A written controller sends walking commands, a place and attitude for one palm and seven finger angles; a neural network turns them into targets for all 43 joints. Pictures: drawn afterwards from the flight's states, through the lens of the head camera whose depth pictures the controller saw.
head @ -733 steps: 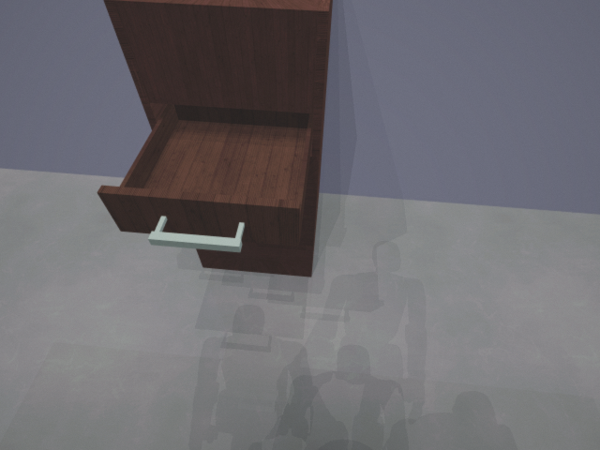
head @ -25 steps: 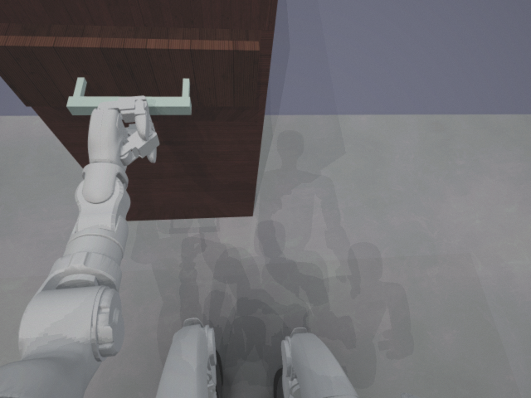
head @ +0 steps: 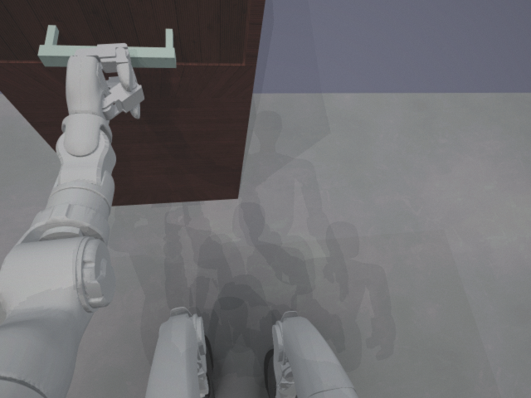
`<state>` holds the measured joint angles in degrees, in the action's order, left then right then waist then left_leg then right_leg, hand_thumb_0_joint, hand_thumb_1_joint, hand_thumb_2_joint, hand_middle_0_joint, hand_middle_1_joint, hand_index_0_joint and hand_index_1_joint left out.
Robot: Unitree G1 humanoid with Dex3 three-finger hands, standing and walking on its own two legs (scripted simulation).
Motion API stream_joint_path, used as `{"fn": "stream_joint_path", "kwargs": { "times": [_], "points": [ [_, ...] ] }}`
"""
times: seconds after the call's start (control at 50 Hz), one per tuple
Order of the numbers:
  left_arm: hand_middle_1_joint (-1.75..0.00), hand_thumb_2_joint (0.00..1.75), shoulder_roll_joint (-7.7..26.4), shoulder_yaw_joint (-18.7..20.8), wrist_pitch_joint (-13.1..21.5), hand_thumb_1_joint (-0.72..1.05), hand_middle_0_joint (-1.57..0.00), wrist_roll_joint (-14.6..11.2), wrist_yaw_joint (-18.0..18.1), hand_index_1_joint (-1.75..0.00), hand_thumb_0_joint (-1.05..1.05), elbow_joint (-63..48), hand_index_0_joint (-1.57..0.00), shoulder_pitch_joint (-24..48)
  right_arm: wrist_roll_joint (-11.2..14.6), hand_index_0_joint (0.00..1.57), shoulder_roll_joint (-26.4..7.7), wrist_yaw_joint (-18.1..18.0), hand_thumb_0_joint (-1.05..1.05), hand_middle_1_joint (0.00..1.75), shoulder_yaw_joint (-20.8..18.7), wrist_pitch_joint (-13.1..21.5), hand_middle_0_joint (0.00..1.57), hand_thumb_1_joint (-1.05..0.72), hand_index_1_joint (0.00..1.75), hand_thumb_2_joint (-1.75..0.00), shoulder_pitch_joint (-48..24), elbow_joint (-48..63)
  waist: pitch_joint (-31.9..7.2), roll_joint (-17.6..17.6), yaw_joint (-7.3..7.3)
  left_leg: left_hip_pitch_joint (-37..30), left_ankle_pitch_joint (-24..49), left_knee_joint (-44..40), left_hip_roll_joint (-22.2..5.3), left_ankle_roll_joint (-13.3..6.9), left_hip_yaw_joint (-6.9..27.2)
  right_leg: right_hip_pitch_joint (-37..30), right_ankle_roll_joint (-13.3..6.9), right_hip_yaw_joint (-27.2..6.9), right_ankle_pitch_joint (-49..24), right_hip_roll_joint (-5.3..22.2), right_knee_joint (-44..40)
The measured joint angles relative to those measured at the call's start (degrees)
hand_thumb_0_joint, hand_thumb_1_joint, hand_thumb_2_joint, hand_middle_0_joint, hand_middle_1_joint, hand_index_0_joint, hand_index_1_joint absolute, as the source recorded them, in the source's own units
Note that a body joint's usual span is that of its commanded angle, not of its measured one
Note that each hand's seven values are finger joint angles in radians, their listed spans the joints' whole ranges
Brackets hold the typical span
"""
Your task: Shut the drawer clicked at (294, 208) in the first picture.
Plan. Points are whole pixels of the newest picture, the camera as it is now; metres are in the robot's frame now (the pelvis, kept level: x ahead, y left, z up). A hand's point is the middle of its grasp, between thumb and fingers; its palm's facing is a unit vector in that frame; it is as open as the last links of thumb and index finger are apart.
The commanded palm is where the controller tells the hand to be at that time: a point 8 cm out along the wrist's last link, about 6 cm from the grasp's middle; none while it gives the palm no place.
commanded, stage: push the drawer shut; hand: left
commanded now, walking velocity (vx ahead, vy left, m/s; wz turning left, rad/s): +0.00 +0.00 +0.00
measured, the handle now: (111, 46) +0.61 +0.18 +0.06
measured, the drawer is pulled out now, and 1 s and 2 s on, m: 0.00 0.00 0.00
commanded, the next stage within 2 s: pull the fist back off the drawer in 0.14 s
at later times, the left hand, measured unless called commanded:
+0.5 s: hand (136, 88) +0.54 +0.14 +0.06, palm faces +0.02 -1.00 -0.08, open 2.8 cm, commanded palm +0.55 +0.15 +0.06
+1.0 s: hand (137, 96) +0.53 +0.14 +0.06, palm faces +0.04 -1.00 -0.03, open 3.2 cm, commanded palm +0.50 +0.18 +0.06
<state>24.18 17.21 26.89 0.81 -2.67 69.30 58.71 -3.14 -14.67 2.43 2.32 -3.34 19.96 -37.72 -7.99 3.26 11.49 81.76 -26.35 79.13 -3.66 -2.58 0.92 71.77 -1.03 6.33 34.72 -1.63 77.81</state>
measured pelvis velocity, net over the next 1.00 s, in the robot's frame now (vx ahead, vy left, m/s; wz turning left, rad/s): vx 0.02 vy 0.00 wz -0.02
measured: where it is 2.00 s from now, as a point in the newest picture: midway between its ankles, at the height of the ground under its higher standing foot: (241, 395)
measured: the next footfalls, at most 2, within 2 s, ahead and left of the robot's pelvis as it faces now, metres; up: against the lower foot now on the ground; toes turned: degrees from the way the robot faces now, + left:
none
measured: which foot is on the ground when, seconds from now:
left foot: down 0.00-1.00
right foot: down 0.00-1.00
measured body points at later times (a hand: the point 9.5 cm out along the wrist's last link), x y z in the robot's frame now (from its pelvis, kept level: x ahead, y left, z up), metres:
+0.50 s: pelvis -0.02 +0.00 -0.01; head +0.15 +0.04 +0.41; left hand +0.54 +0.20 +0.06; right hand -0.02 -0.27 -0.11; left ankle +0.08 +0.10 -0.59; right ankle +0.02 -0.12 -0.59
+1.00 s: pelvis +0.02 +0.00 +0.02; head +0.17 +0.02 +0.44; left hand +0.52 +0.19 +0.06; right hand +0.04 -0.25 -0.10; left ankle +0.08 +0.10 -0.59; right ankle +0.02 -0.12 -0.59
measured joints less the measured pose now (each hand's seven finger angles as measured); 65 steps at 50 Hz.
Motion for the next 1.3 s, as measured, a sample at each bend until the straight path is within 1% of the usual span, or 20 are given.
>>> {"fn": "stream_joint_path", "kwargs": {
  "times": [0.14, 0.28, 0.36, 0.56, 0.7, 0.76, 0.84, 0.94, 1.06, 1.12, 1.18, 1.24, 1.3],
  "points": [
    [-1.60, 1.04, 1.7, -1.0, -1.1, 0.74, -1.40, 0.5, 1.1, -1.60, -0.07, 1.5, -1.40, 2.7, -0.1, 0.20, 0.1, -0.4, 0.01, 0.30, 0.7, 0.8, 0.20, -0.90, 0.30, -0.90, 0.1, -0.4, 0.3, -0.3, 0.87, 1.9, 0.9, 0.7, 0.1, 0.2, 0.8, 1.6, -0.2, 0.8, -0.6, 0.0, 0.7],
    [-1.60, 1.07, 3.5, -2.0, -2.5, 0.73, -1.40, 0.7, 1.3, -1.60, -0.06, 2.3, -1.40, 4.5, 0.1, 0.20, -0.2, -1.2, 0.01, 0.30, 1.3, 2.5, 0.20, -0.90, 0.30, -0.90, -0.4, -0.8, 0.4, -0.4, 1.88, 3.3, 1.9, 0.9, 0.0, 0.3, 1.3, 2.9, -0.4, 1.3, -1.5, -0.2, 0.9],
    [-1.60, 1.07, 4.2, -2.2, -3.2, 0.73, -1.40, 0.6, 1.4, -1.60, -0.05, 3.0, -1.40, 5.3, 0.2, 0.20, -0.4, -1.4, 0.01, 0.30, 1.6, 3.3, 0.20, -0.90, 0.30, -0.90, -0.4, -0.8, 0.5, -0.4, 2.11, 3.5, 2.2, 0.7, 0.1, 0.3, 1.5, 3.2, -0.4, 1.2, -2.0, -0.3, 0.8],
    [-1.60, 1.05, 4.5, -1.7, -3.8, 0.75, -1.40, 0.2, 0.8, -1.60, -0.05, 2.8, -1.40, 5.0, 0.2, 0.20, -0.7, -1.1, 0.01, 0.30, 1.6, 3.8, 0.20, -0.90, 0.30, -0.90, 0.2, -0.5, 0.5, -0.1, 1.64, 3.4, 2.2, 1.0, 0.4, 0.3, 1.7, 3.5, -0.3, 0.7, -2.3, -0.9, 0.9],
    [-1.60, 1.02, 3.3, -0.6, -3.7, 0.78, -1.40, -0.7, -0.2, -1.60, -0.06, 0.5, -1.40, 2.6, 0.4, 0.20, -0.4, -0.6, 0.01, 0.30, 1.3, 3.2, 0.20, -0.90, 0.30, -0.90, 0.4, -0.3, 0.5, 0.0, 0.90, 2.4, 1.4, 0.8, 0.2, 0.2, 1.3, 2.6, -0.2, 0.2, -1.8, -1.1, 0.5],
    [-1.60, 0.98, 2.4, 0.5, -3.9, 0.78, -1.40, -1.4, -0.7, -1.60, -0.06, -1.9, -1.40, 0.2, 0.6, 0.20, -0.3, -0.4, 0.01, 0.30, 1.0, 2.7, 0.20, -0.90, 0.30, -0.90, 0.4, 0.1, 0.2, 0.2, 0.57, 1.5, 0.9, 0.5, 0.0, 0.1, 0.9, 1.8, -0.1, -0.2, -1.6, -1.3, 0.0],
    [-1.60, 0.95, 0.1, 0.4, -3.4, 0.82, -1.40, -2.9, -0.4, -1.60, -0.03, -6.4, -1.40, -4.2, 0.9, 0.20, 0.2, 0.2, 0.01, 0.30, 0.2, 1.6, 0.20, -0.90, 0.30, -0.90, 0.4, 0.7, 0.0, 0.4, -0.25, -0.9, 0.3, -0.9, 0.0, 0.1, 0.2, -0.3, 0.1, -1.0, -1.3, -1.3, -1.4],
    [-1.60, 0.92, -2.9, 0.0, -2.8, 0.86, -1.40, -3.3, 0.0, -1.60, -0.01, -9.5, -1.40, -9.4, 1.3, 0.20, 0.5, 0.8, 0.01, 0.30, -0.2, 0.2, 0.20, -0.90, 0.30, -0.90, -0.1, 1.3, -0.5, 0.5, -1.38, -4.5, -0.6, -2.9, 0.0, 0.0, -0.7, -3.6, 0.3, -2.0, -0.8, -1.3, -3.5],
    [-1.60, 0.91, -4.1, 0.9, -1.0, 0.89, -1.40, -3.7, 0.4, -1.60, 0.01, -11.0, -1.40, -12.4, 1.3, 0.20, 0.8, 0.9, 0.01, 0.30, -0.7, -0.5, 0.20, -0.90, 0.30, -0.90, -1.2, 2.0, -0.9, -0.1, -2.01, -7.0, -1.8, -3.8, 0.1, 0.2, -1.1, -6.0, 0.3, -2.4, 0.3, -1.2, -4.5],
    [-1.60, 0.90, -4.7, 0.9, -0.7, 0.89, -1.40, -4.5, -0.4, -1.60, 0.01, -17.0, -1.40, -16.3, 1.6, 0.20, 1.0, 1.0, 0.01, 0.30, -1.3, -1.4, 0.20, -0.90, 0.30, -0.90, -1.7, 2.7, -1.0, -0.4, -2.57, -8.5, -2.4, -4.5, 0.0, 0.4, -1.4, -7.3, 0.2, -2.8, 0.7, -1.3, -5.2],
    [-1.60, 0.90, -5.9, -0.8, -2.2, 0.90, -1.40, -6.4, -2.0, -1.60, 0.01, -26.7, -1.40, -24.0, 2.8, 0.20, 1.1, 1.1, 0.01, 0.30, -2.1, -2.6, 0.20, -0.91, 0.30, -0.90, -1.7, 3.9, -0.8, -0.2, -3.91, -12.5, -2.4, -7.1, 0.0, 0.4, -2.1, -11.1, 0.3, -3.5, 0.3, -1.4, -8.0],
    [-1.60, 0.90, -7.6, -3.5, -5.9, 0.90, -1.40, -8.5, -3.4, -1.60, 0.01, -35.0, -1.40, -32.6, 4.2, 0.20, 1.0, 0.9, 0.01, 0.30, -2.2, -3.3, 0.20, -0.91, 0.30, -0.90, -1.4, 5.1, -0.6, 0.0, -5.62, -18.5, -1.8, -11.5, 0.2, 0.4, -2.5, -16.9, 0.4, -4.0, -0.7, -1.2, -12.6],
    [-1.60, 0.90, -8.8, -5.5, -8.9, 0.90, -1.40, -10.3, -3.5, -1.60, 0.01, -40.1, -1.40, -39.6, 5.2, 0.20, 0.9, 0.1, 0.01, 0.30, -1.7, -3.1, 0.20, -0.91, 0.30, -0.90, -1.5, 6.1, -0.7, -0.3, -6.95, -24.4, -0.7, -16.0, 0.7, 0.5, -2.6, -22.8, 0.4, -4.1, -2.1, -0.9, -17.2]
  ]
}}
